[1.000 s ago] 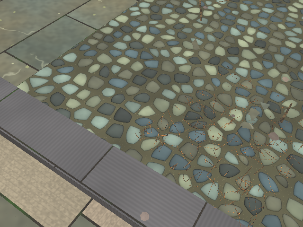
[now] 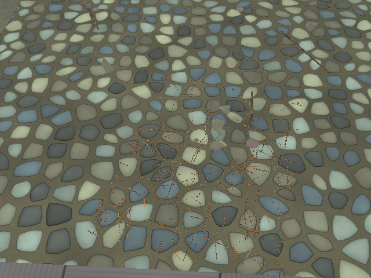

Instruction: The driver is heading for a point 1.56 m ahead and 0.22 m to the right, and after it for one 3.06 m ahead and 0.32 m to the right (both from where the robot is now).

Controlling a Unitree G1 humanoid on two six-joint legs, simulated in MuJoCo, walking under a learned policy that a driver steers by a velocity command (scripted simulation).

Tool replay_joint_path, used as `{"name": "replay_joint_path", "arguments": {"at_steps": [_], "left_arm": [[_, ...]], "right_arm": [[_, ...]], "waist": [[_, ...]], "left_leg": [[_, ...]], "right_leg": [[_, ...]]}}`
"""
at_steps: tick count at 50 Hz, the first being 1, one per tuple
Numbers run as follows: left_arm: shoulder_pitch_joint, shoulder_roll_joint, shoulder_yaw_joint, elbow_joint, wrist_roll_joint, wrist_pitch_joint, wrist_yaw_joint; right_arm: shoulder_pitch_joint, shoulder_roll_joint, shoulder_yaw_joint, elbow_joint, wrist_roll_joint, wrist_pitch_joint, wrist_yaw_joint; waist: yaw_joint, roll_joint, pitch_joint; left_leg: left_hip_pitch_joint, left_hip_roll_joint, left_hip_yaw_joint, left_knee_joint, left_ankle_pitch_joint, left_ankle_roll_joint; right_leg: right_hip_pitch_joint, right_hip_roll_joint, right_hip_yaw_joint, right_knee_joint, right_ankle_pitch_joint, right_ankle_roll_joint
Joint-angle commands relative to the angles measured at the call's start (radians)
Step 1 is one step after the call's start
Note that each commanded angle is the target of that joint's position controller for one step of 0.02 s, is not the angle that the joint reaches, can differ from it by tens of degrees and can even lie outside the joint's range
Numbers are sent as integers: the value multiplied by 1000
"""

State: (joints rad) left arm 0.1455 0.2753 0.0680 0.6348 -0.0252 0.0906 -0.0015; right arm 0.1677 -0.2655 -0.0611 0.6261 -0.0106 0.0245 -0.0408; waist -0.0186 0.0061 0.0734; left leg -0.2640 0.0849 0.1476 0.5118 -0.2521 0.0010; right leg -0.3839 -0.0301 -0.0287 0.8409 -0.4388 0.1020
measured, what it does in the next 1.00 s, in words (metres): steps on the spot, turning right: right foot, then left foot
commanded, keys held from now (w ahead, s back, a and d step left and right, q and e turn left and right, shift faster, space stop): e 0.42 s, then no key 0.58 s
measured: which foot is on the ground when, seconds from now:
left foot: down 0.00-0.06, up 0.08-0.56, down 0.58-1.00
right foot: up 0.00-0.04, down 0.06-0.58, up 0.60-0.86, down 0.88-1.00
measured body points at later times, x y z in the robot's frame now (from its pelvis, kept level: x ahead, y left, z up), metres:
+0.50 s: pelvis +0.00 -0.02 +0.00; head +0.03 -0.04 +0.45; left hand +0.23 +0.20 -0.08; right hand +0.10 -0.33 -0.10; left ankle +0.04 +0.12 -0.70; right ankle -0.01 -0.12 -0.74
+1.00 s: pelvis -0.01 -0.01 +0.00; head +0.00 -0.02 +0.45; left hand +0.18 +0.20 -0.12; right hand +0.03 -0.28 -0.12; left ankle +0.04 +0.11 -0.74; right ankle -0.08 -0.12 -0.74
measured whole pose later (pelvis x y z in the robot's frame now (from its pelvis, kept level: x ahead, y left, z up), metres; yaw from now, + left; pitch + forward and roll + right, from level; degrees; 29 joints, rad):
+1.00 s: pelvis -0.01 -0.01 +0.00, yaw -21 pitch -1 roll +0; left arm 0.23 0.23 0.05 0.76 0.01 0.04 0.02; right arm 0.19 -0.21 -0.03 0.75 -0.02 -0.02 0.00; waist 0.00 0.01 0.04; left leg -0.21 0.00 -0.02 0.50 -0.26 -0.02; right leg -0.16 0.00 0.07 0.50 -0.32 0.02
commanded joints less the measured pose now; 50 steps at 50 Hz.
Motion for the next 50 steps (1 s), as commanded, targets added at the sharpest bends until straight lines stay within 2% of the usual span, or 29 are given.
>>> {"name": "replay_joint_path", "arguments": {"at_steps": [1,2,3,4,5,6,7,9,12,16,21,26,28,29,30,31,32,33,35,37,39,41,43,44,45,46,47,48,50], "left_arm": [[43,89,34,-72,0,-7,-12],[81,91,40,-56,2,-10,-10],[108,136,57,-52,9,-14,0],[143,277,88,-77,17,-24,20],[136,267,78,-107,66,-50,7],[89,241,65,-101,71,-70,0],[36,210,57,-95,52,-77,5],[-19,161,37,-102,16,-70,19],[-4,155,31,-106,27,-66,30],[30,176,39,-100,22,-59,40],[14,193,49,-106,21,-46,39],[-13,161,35,-91,16,-37,31],[-23,130,23,-82,2,-39,33],[23,102,17,-72,21,-47,31],[101,68,8,-57,48,-55,26],[68,125,30,-64,32,-60,35],[64,187,52,-44,24,-57,42],[60,183,60,-31,19,-52,42],[72,133,53,-7,19,-36,43],[41,67,31,-9,11,-40,35],[8,12,6,-11,18,-48,31],[15,30,9,3,9,-51,30],[68,46,12,35,14,-53,30],[73,72,14,37,26,-54,32],[82,138,26,32,36,-54,37],[87,137,31,61,37,-54,30],[72,88,22,51,34,-59,20],[68,62,14,64,41,-64,19],[64,54,9,77,40,-77,23]], "right_arm": [[-28,-188,-63,-51,25,-14,5],[-15,-170,-61,-36,33,-14,6],[43,-129,-53,-10,25,-16,11],[26,-49,-24,-57,-34,-15,19],[-82,-101,-37,-82,-15,-18,10],[-99,-130,-47,-73,11,-15,4],[-89,-132,-51,-61,13,-13,-3],[-67,-141,-59,-44,-7,-10,-13],[-47,-109,-51,-33,4,-17,-2],[-92,-82,-38,-45,6,-18,0],[-99,-83,-38,-42,16,-23,11],[-52,-80,-36,-21,26,-39,32],[-14,-65,-35,-3,13,-49,39],[-16,-99,-39,-10,-6,-51,35],[-24,-156,-44,-27,-29,-50,32],[-38,-135,-37,-23,-48,-55,40],[-67,-111,-30,-34,-38,-61,42],[-82,-107,-30,-27,-21,-60,38],[-104,-88,-20,-22,4,-60,31],[-79,-65,-10,-8,0,-53,25],[-52,-65,-10,4,0,-42,23],[-4,-93,-19,17,2,-30,21],[10,-88,-15,31,17,-29,25],[37,-76,-11,42,13,-41,30],[54,-65,-6,42,-7,-58,42],[73,-56,-5,53,-13,-66,48],[11,-74,-5,58,-17,-65,48],[-13,-60,-5,59,-13,-62,46],[-10,-48,-3,68,-4,-48,36]], "waist": [[25,165,-158],[41,137,-162],[38,12,-157],[22,-358,-161],[109,-269,-222],[88,-176,-176],[54,-156,-122],[22,-127,-106],[16,-129,-153],[36,-134,-156],[46,-163,-134],[45,-180,-166],[7,-145,-157],[29,-56,-161],[84,168,-175],[58,240,-147],[46,166,-117],[49,146,-101],[50,125,-78],[38,140,-79],[15,170,-118],[-7,182,-145],[26,153,-137],[21,117,-144],[-6,3,-167],[-23,-97,-169],[19,-55,-129],[17,-49,-102],[13,-68,-51]], "left_leg": [[129,242,-159,-64,435,178],[92,212,-120,-8,357,132],[-26,151,-37,138,185,49],[-365,8,35,499,-385,-82],[-409,-73,-152,741,-478,-110],[-424,-57,-198,816,-403,-104],[-444,-50,-202,817,-319,-96],[-422,-51,-201,800,-195,-101],[-379,-84,-191,790,-110,-111],[-359,-95,-199,555,-110,-122],[-230,-118,-220,338,-162,-108],[-77,-106,-200,127,-125,-88],[70,-97,-190,-151,108,-57],[159,-10,-265,-171,239,-30],[230,176,-455,-156,539,74],[91,303,-592,-194,515,249],[53,280,-566,-202,431,283],[58,226,-508,-189,360,252],[59,162,-423,-162,340,209],[100,105,-351,-150,365,197],[162,87,-325,-121,437,189],[197,103,-358,-100,494,202],[163,94,-356,-96,474,168],[125,85,-354,-104,413,125],[65,44,-301,-86,311,73],[95,-22,-221,-107,141,23],[103,-44,-198,-78,75,-10],[99,-47,-192,-73,61,-17],[81,-48,-191,-67,84,-17]], "right_leg": [[93,13,-57,-234,128,-64],[174,47,-72,-353,224,-95],[299,28,21,-439,380,-133],[472,-274,438,-438,834,-278],[345,-389,557,-466,859,-476],[291,-339,472,-487,736,-461],[265,-273,399,-479,653,-401],[240,-202,339,-464,646,-337],[269,-173,330,-455,705,-345],[324,-160,374,-446,661,-337],[242,-153,482,-440,503,-331],[239,-139,520,-394,599,-306],[191,-87,496,-373,485,-249],[127,-36,440,-316,320,-193],[11,90,301,-137,-45,-122],[-14,122,220,23,-238,-54],[-14,94,208,191,-235,-12],[-49,96,202,276,-190,7],[-70,93,215,323,-110,32],[-57,75,170,167,-66,37],[17,31,100,-62,-74,39],[86,35,63,-224,-40,33],[208,32,54,-494,255,1],[285,6,102,-526,364,-23],[359,-62,162,-444,570,-52],[293,-47,143,-385,429,-101],[239,-35,148,-404,335,-122],[204,-38,156,-423,284,-120],[167,-28,155,-434,277,-108]]}}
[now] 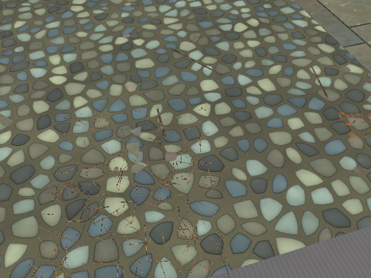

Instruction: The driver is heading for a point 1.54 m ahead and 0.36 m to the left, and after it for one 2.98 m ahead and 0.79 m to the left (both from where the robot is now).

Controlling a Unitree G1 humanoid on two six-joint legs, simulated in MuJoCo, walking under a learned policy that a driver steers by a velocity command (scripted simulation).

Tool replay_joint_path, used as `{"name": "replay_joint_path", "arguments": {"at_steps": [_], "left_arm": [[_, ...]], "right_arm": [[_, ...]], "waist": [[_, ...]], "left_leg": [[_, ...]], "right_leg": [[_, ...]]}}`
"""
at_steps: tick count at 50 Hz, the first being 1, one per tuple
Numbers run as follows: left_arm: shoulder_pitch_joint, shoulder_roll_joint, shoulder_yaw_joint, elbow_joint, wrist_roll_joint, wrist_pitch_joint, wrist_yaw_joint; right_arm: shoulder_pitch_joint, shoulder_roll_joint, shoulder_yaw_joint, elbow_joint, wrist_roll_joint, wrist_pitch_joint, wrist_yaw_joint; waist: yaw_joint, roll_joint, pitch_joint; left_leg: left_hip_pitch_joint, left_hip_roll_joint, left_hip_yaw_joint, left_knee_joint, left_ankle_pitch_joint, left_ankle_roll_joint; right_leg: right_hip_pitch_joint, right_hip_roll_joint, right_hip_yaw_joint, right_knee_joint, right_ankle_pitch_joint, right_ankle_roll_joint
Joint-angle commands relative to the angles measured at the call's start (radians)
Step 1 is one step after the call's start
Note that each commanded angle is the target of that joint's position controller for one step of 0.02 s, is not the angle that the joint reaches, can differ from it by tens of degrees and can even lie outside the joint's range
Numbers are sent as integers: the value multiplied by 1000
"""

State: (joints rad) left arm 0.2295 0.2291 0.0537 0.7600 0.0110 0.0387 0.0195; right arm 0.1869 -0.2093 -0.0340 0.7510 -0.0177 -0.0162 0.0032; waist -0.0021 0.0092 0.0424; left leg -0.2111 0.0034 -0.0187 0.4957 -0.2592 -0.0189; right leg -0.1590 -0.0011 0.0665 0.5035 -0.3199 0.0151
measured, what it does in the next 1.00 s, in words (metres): stands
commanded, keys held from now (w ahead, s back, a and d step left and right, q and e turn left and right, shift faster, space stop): no key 0.78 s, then w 0.22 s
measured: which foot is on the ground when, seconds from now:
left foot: down 0.00-1.00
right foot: down 0.00-1.00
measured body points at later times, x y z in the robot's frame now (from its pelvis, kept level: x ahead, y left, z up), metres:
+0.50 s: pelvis +0.00 -0.03 +0.00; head +0.01 -0.03 +0.45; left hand +0.05 +0.22 -0.14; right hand +0.04 -0.28 -0.15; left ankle +0.00 +0.13 -0.74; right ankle -0.03 -0.13 -0.74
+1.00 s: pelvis +0.03 -0.01 +0.00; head +0.02 +0.00 +0.45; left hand +0.00 +0.24 -0.15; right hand +0.05 -0.26 -0.14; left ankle +0.00 +0.11 -0.69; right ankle -0.03 -0.13 -0.74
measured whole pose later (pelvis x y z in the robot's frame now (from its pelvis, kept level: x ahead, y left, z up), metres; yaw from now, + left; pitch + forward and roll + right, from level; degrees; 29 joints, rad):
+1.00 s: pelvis +0.03 -0.01 +0.00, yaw +1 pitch +0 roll +0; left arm 0.39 0.22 0.04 1.03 -0.02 -0.03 0.04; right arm 0.31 -0.21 -0.04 1.07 0.03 -0.05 -0.03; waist 0.02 -0.02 -0.02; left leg -0.39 0.03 0.03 0.92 -0.50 0.03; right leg -0.10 0.02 0.05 0.43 -0.33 -0.04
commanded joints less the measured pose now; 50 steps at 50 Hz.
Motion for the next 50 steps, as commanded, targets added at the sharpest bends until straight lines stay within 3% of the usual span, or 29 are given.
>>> {"name": "replay_joint_path", "arguments": {"at_steps": [1,16,26,39,40,42,44,45,46,48,50], "left_arm": [[-9,94,20,-39,4,-31,4],[41,68,4,91,-5,-56,3],[70,61,-3,177,-8,-53,4],[107,58,-16,242,-10,-46,8],[122,54,-17,251,-9,-44,10],[127,101,-3,248,-22,-37,19],[182,162,17,245,-33,-44,21],[191,183,26,243,-34,-54,23],[185,173,25,238,-27,-68,24],[164,131,16,229,-32,-89,22],[136,118,13,217,-42,-88,21]], "right_arm": [[-17,-101,-31,-48,3,-4,-12],[65,-111,-39,124,13,9,-43],[106,-104,-35,228,16,22,-58],[140,-87,-21,317,18,27,-63],[157,-75,-17,329,17,28,-64],[137,-69,-16,324,26,29,-69],[76,-48,-8,286,27,8,-64],[50,-43,-5,267,36,-11,-56],[32,-56,-8,254,48,-29,-46],[60,-73,-15,248,61,-58,-27],[48,-71,-14,245,50,-79,-11]], "waist": [[-6,-76,-11],[-7,-21,-3],[-8,-22,5],[-7,-16,23],[-6,-24,2],[10,-73,34],[51,-183,108],[60,-212,149],[60,-210,179],[24,-153,163],[12,-115,108]], "left_leg": [[28,35,-26,-52,94,3],[49,41,-23,-59,146,-32],[54,42,-17,-75,164,-35],[43,41,-7,-92,146,-36],[50,26,13,-82,75,-36],[-22,-33,81,26,-160,-21],[-188,-31,88,243,-232,-1],[-258,9,40,366,-222,18],[-370,43,-1,488,-273,35],[-498,102,-47,546,-291,68],[-386,102,0,356,-244,77]], "right_leg": [[-68,-54,58,-95,156,-17],[-54,-33,45,-105,216,-32],[-40,-21,31,-119,269,-36],[-48,-13,23,-138,250,-40],[-41,-8,21,-151,149,-45],[-75,-26,79,-202,-265,-98],[-104,-185,317,-326,-570,-203],[-131,-273,448,-384,-588,-265],[-93,-324,511,-405,-521,-301],[27,-332,473,-369,-373,-282],[37,-256,302,-332,-194,-216]]}}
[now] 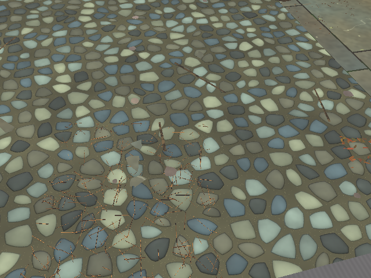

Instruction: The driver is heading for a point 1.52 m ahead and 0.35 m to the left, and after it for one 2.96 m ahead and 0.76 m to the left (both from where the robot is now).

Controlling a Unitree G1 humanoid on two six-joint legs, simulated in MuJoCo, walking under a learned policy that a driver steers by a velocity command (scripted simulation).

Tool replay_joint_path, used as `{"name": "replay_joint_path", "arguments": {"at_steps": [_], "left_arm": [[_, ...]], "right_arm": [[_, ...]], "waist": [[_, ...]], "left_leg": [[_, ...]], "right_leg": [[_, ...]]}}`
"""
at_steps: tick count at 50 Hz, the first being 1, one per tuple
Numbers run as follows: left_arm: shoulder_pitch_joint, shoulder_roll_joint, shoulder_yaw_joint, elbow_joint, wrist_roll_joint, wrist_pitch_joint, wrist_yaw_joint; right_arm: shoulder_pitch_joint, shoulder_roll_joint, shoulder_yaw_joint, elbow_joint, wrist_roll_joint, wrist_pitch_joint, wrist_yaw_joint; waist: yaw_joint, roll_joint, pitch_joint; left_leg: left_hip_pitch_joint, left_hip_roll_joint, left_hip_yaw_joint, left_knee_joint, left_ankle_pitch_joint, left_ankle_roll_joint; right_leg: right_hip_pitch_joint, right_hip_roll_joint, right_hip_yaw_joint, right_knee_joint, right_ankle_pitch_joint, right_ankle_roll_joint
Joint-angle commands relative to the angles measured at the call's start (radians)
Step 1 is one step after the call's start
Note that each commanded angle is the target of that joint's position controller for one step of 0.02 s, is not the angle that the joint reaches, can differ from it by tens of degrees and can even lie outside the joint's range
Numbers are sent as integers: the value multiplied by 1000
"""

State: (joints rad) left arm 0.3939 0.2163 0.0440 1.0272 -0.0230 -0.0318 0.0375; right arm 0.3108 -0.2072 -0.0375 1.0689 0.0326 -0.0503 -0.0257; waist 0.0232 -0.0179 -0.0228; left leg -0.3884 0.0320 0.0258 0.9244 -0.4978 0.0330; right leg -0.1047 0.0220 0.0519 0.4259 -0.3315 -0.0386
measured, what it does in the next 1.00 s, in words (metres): climbs: right foot 0.06 m higher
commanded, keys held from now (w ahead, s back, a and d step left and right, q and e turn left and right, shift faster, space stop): w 1.00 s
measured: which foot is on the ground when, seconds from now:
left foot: down 0.00-0.54, up 0.56-1.00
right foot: down 0.00-0.10, up 0.12-0.50, down 0.52-1.00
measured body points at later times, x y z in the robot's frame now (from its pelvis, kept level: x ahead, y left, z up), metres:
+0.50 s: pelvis +0.20 +0.04 +0.00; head +0.24 +0.06 +0.44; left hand +0.45 +0.21 -0.09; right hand +0.04 -0.15 -0.13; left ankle +0.00 +0.13 -0.74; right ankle +0.37 -0.05 -0.66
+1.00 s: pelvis +0.46 +0.06 +0.06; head +0.49 +0.05 +0.51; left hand +0.40 +0.31 -0.08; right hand +0.68 -0.15 -0.04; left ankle +0.64 +0.21 -0.64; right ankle +0.36 -0.04 -0.68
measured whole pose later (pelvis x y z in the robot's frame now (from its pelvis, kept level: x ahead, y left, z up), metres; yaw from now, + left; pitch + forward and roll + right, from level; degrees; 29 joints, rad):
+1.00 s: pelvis +0.46 +0.06 +0.06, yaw +1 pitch +2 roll -2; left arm 0.42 0.22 0.02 1.02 -0.02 -0.09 -0.01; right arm 0.02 -0.23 -0.01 0.80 0.02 -0.07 0.02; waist 0.10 0.05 0.00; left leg -0.63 0.11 -0.01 0.60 0.02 0.00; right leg 0.03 0.06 -0.08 0.18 -0.25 -0.04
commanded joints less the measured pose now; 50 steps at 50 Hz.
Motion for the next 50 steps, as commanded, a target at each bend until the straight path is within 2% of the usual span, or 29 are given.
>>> {"name": "replay_joint_path", "arguments": {"at_steps": [1,3,4,5,6,7,8,9,10,11,13,15,18,20,22,23,25,26,27,28,29,30,31,32,34,36,40,45,50], "left_arm": [[-50,147,24,-56,-11,-11,3],[-85,173,24,-74,-7,1,0],[-123,145,12,-92,-6,-3,-3],[-180,118,5,-129,1,-15,-7],[-160,14,-20,-125,59,-42,-35],[13,-13,-17,-104,-22,-60,-36],[-21,44,-10,-109,-50,-62,-35],[-148,64,-9,-136,-41,-64,-44],[-173,42,-10,-133,-26,-54,-43],[-173,50,-8,-145,-12,-51,-47],[-180,4,-22,-160,-14,-37,-70],[-241,-22,-42,-211,-13,-35,-79],[-435,3,-64,-329,18,-57,-75],[-552,-22,-73,-384,6,-63,-67],[-513,9,-60,-396,-4,-65,-75],[-496,36,-47,-401,-3,-67,-81],[-323,87,-18,-370,-7,-59,-84],[-174,123,1,-327,-14,-52,-84],[2,196,25,-272,-5,-39,-76],[72,254,42,-212,25,-35,-70],[37,163,18,-200,37,-35,-53],[-72,107,-2,-191,28,-46,-55],[-134,52,-15,-179,19,-60,-67],[-181,18,-24,-160,21,-75,-81],[-185,-26,-32,-117,35,-91,-90],[-150,4,-30,-93,28,-97,-84],[-64,96,-14,-58,29,-97,-57],[13,162,3,-51,11,-82,-36],[87,166,12,-20,3,-58,-39]], "right_arm": [[-52,-60,-10,-63,-6,-49,23],[133,-66,-30,12,-7,-43,24],[227,-110,-50,37,-12,-42,25],[391,-177,-69,73,-21,-40,22],[375,-116,-24,61,-20,-27,22],[410,-198,-39,59,-49,-45,31],[299,-174,-28,45,-32,-55,38],[232,-104,-7,33,-31,-51,43],[189,-73,12,19,-46,-43,51],[177,-66,20,14,-48,-36,55],[245,-9,43,42,-50,-15,43],[258,-19,54,45,-56,-7,26],[262,-46,58,19,-46,-8,-7],[300,-88,49,15,-33,-19,-24],[320,-129,41,22,-32,-22,-21],[343,-124,41,24,-35,-18,-19],[320,-141,34,20,-55,5,-19],[251,-156,28,-1,-52,9,-14],[221,-140,32,-39,-58,-1,-8],[314,43,61,-60,-62,-30,18],[263,-61,30,-54,-59,-73,49],[172,-78,13,-108,-13,-80,60],[85,-58,21,-152,-8,-76,57],[47,-53,15,-175,-2,-69,44],[66,-44,16,-191,4,-41,30],[68,-63,11,-195,1,-25,24],[-110,-85,10,-265,-30,-23,27],[-316,-77,18,-324,-15,-34,29],[-435,-90,17,-363,-4,-47,57]], "waist": [[-34,-92,147],[-126,-77,89],[-189,11,72],[-250,204,11],[-147,332,2],[-105,408,-109],[-58,194,65],[-80,97,171],[-65,69,168],[-47,68,182],[-48,110,177],[-45,95,199],[-70,31,181],[-92,79,160],[-35,176,107],[-9,204,64],[106,288,-57],[195,282,-126],[244,188,-261],[132,-236,-383],[142,-174,-324],[68,-119,-114],[33,16,-21],[-12,57,36],[-65,16,36],[-80,-6,53],[-44,-13,79],[38,-23,82],[78,-49,109]], "left_leg": [[-68,43,2,-180,28,22],[300,-59,107,-359,258,-10],[384,-58,78,-462,307,-8],[568,112,-218,-642,281,41],[633,231,-338,-486,898,13],[612,394,-739,-664,664,197],[559,425,-693,-697,481,253],[484,363,-519,-693,396,228],[426,287,-415,-695,349,192],[397,238,-337,-695,406,171],[343,192,-251,-703,465,158],[272,168,-202,-738,473,159],[168,131,-130,-832,577,122],[180,157,-116,-933,711,119],[350,170,-58,-845,1155,123],[451,187,-46,-756,1432,115],[572,222,-52,-508,1804,102],[522,208,-47,-332,1783,83],[302,153,-66,-65,1398,77],[-85,-121,-112,331,262,28],[-181,-126,-274,596,100,47],[-284,-85,-236,677,115,56],[-282,-28,-175,695,160,70],[-270,14,-156,641,225,76],[-203,48,-161,551,274,94],[-231,69,-124,427,282,76],[-345,119,-73,185,415,-2],[-296,84,-29,-215,545,-47],[-291,54,-20,-396,501,-17]], "right_leg": [[-84,-229,234,-226,-125,-142],[-278,-161,138,-96,-4,-122],[-277,-91,60,106,224,-86],[-418,-22,-16,503,223,-19],[-617,-2,-20,843,-231,10],[-682,70,119,951,-192,-10],[-829,-17,84,1082,-151,-4],[-918,-50,66,1141,-77,-16],[-916,-81,5,1222,-50,-16],[-938,-98,-19,1212,1,-14],[-978,-109,-70,1344,-12,-5],[-1020,-118,-103,1329,7,10],[-865,-123,-167,881,213,39],[-663,-79,-211,610,232,26],[-580,-13,-257,522,161,-27],[-549,23,-271,489,137,-55],[-385,72,-245,418,73,-104],[-184,45,-171,293,160,-139],[148,-106,94,230,72,-191],[412,-386,688,-11,-59,-372],[320,-389,852,-163,-28,-350],[143,-383,662,-158,-1,-305],[-7,-347,482,-172,73,-257],[-108,-292,324,-194,159,-220],[-162,-205,154,-227,228,-184],[-141,-182,97,-282,248,-195],[-108,-192,56,-332,337,-200],[-8,-203,23,-343,321,-172],[163,-265,22,-271,342,-157]]}}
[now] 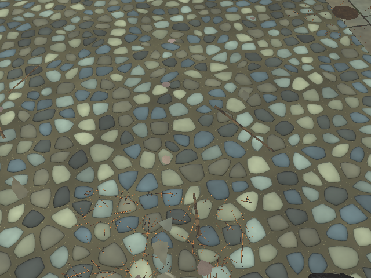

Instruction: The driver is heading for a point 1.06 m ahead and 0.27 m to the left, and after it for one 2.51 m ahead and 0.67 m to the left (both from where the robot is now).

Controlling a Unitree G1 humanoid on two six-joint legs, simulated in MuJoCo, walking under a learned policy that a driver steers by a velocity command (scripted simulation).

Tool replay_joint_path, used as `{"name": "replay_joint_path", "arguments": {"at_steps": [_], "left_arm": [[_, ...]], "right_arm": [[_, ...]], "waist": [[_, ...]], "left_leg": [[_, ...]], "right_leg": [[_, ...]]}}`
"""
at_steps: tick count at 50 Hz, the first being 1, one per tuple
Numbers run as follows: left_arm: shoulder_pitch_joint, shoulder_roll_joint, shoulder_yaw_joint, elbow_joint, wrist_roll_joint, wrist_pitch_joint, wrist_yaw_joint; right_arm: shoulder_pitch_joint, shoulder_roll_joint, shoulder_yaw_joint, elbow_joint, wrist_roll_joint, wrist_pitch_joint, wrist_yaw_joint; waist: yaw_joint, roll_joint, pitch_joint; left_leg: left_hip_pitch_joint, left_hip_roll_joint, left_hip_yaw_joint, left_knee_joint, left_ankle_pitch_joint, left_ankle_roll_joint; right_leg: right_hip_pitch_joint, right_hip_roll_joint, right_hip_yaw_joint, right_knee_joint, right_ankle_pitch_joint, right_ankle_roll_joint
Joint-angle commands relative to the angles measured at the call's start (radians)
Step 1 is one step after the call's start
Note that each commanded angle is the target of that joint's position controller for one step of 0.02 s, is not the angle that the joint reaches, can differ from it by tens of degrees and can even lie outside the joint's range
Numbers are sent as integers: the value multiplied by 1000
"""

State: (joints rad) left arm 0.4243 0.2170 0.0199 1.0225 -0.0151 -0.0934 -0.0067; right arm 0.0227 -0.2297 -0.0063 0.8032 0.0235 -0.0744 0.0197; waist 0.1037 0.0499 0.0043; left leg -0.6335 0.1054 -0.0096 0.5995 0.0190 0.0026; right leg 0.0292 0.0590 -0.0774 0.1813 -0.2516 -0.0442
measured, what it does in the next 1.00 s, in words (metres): walks ahead: left foot, then right foot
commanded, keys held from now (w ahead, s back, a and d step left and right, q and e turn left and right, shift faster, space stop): w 0.80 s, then w+q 0.20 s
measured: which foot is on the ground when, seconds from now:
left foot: up 0.00-0.08, down 0.10-0.68, up 0.70-1.00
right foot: down 0.00-0.12, up 0.14-0.64, down 0.66-1.00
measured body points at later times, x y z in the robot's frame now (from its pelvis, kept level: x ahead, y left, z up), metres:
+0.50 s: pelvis +0.27 +0.05 +0.00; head +0.29 +0.05 +0.45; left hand +0.46 +0.29 -0.10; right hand +0.26 -0.22 -0.13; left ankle +0.20 +0.14 -0.74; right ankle +0.46 -0.12 -0.69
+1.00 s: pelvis +0.54 -0.01 +0.01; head +0.56 -0.02 +0.46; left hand +0.56 +0.26 -0.13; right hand +0.69 -0.27 -0.11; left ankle +0.70 +0.18 -0.67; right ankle +0.50 -0.09 -0.74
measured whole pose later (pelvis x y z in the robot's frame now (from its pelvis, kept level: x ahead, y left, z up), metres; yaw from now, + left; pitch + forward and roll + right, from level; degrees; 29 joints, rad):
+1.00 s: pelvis +0.54 -0.01 +0.01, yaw +3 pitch +1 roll -2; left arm 0.31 0.24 0.06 0.96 0.01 -0.10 0.00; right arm 0.16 -0.27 -0.07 0.87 0.02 -0.06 0.00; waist 0.05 0.05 0.00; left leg -0.71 0.12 -0.08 0.83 0.02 0.02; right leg -0.04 0.06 -0.11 0.21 -0.18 -0.06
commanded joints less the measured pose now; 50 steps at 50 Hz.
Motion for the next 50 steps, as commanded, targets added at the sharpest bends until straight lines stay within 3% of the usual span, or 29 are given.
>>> {"name": "replay_joint_path", "arguments": {"at_steps": [1,3,4,5,6,7,8,9,10,11,13,15,18,22,27,29,31,32,33,34,35,36,37,38,40,42,45,50], "left_arm": [[52,173,41,-15,-5,9,7],[15,196,51,-25,-4,19,10],[-13,196,51,-34,-1,25,10],[-27,169,40,-53,9,25,11],[37,78,10,-89,20,12,6],[79,32,-6,-73,9,-10,1],[7,146,24,-86,-18,-28,-4],[-71,172,31,-112,-34,-37,-4],[-109,162,32,-118,-26,-36,4],[-116,155,41,-119,-12,-25,12],[-88,112,39,-115,-3,-1,13],[-113,99,39,-131,1,15,15],[-233,101,41,-175,11,18,13],[-383,82,32,-218,6,8,0],[-518,90,27,-273,-4,-3,-24],[-523,104,30,-285,-6,-10,-36],[-439,140,47,-268,-5,-14,-39],[-309,172,68,-228,-3,-14,-34],[-123,229,92,-176,4,-13,-25],[16,325,117,-151,22,-6,-17],[26,268,98,-145,9,-1,-18],[-51,218,80,-154,2,-2,-17],[-138,183,69,-177,3,-1,-16],[-206,151,60,-185,10,-4,-20],[-255,116,50,-183,23,-13,-26],[-240,136,57,-165,24,-23,-22],[-189,164,66,-135,31,-28,-3],[-157,178,65,-118,24,-24,16]], "right_arm": [[-144,-77,-18,-102,6,-27,18],[-66,-118,-36,-88,1,-35,24],[58,-153,-57,-51,-1,-37,21],[242,-210,-84,3,-4,-35,11],[403,-311,-110,29,-35,-30,2],[425,-274,-101,43,-27,-23,5],[354,-196,-76,31,-21,-23,6],[271,-156,-65,12,-20,-24,4],[206,-128,-56,5,-22,-27,9],[177,-102,-50,4,-25,-34,13],[182,-95,-49,21,-30,-40,18],[214,-124,-57,43,-29,-45,13],[264,-152,-65,66,-30,-38,-4],[324,-171,-68,90,-19,-30,-19],[404,-178,-75,137,-9,-10,-27],[400,-186,-81,143,-6,0,-32],[369,-202,-86,138,-7,9,-35],[351,-193,-83,133,-9,15,-35],[348,-167,-70,116,-20,17,-36],[453,-68,-40,99,-26,-1,-26],[446,-65,-35,114,-17,-26,-21],[365,-151,-60,89,12,-43,-15],[294,-164,-61,68,22,-49,-16],[256,-155,-65,61,10,-46,-22],[293,-122,-71,72,-6,-19,-30],[313,-90,-68,79,-3,4,-32],[227,-100,-74,51,-5,14,-35],[92,-74,-66,6,-5,4,-13]], "waist": [[-14,-127,78],[-73,-151,28],[-141,-148,-44],[-215,-128,-165],[-227,62,-339],[-212,206,-433],[-208,128,-298],[-180,83,-181],[-148,14,-105],[-118,15,-63],[-85,28,-39],[-74,15,-9],[-98,-2,24],[-145,2,50],[-180,2,84],[-163,12,73],[-108,40,15],[-40,35,-61],[29,1,-188],[12,-206,-341],[16,-286,-406],[8,-228,-263],[-21,-165,-155],[-54,-105,-74],[-114,-138,-36],[-130,-133,-18],[-111,-106,20],[-65,-99,48]], "left_leg": [[-24,-26,16,-93,-44,29],[113,-62,35,-130,-92,66],[281,-93,61,-151,-88,92],[554,-59,25,-115,-66,131],[968,200,-345,-106,-117,261],[1085,319,-709,-274,-249,354],[970,276,-618,-302,-289,300],[821,236,-456,-317,-226,261],[680,191,-343,-356,-124,243],[591,150,-266,-389,-65,225],[505,116,-198,-436,-5,227],[476,114,-153,-460,70,240],[496,106,-109,-481,96,235],[520,80,-52,-501,48,202],[679,137,-58,-448,50,193],[733,161,-63,-402,115,180],[744,154,-48,-299,340,158],[713,112,-13,-150,469,136],[561,58,23,84,376,104],[138,-94,71,486,-28,26],[-28,-163,-64,671,-589,20],[-125,-98,-109,749,-559,40],[-129,-40,-74,723,-467,52],[-90,0,-55,654,-386,49],[35,44,-63,563,-307,43],[43,52,-57,526,-259,28],[-57,49,-85,404,-116,10],[-45,7,-47,144,97,17]], "right_leg": [[54,-315,154,-3,298,-144],[76,-319,142,92,497,-120],[53,-285,107,227,644,-98],[-74,-236,69,436,624,-68],[-443,-115,16,824,285,-3],[-667,-2,121,1064,-289,21],[-763,-68,206,1164,-271,-2],[-775,-120,180,1156,-179,-14],[-741,-160,154,1097,-98,-9],[-692,-191,154,1035,-46,-5],[-625,-205,146,987,-4,5],[-659,-213,137,932,33,22],[-737,-216,131,758,169,44],[-698,-179,96,510,337,41],[-728,-151,92,373,298,16],[-701,-139,88,341,233,-9],[-545,-94,51,318,176,-39],[-365,-60,22,296,188,-64],[-74,-124,91,336,226,-110],[344,-383,512,314,112,-262],[401,-459,801,153,29,-304],[281,-427,690,127,-34,-254],[123,-392,548,103,-1,-219],[-34,-351,448,60,59,-201],[-195,-293,338,-7,120,-178],[-240,-287,256,-51,184,-190],[-207,-288,171,-77,256,-182],[-148,-268,30,-93,283,-131]]}}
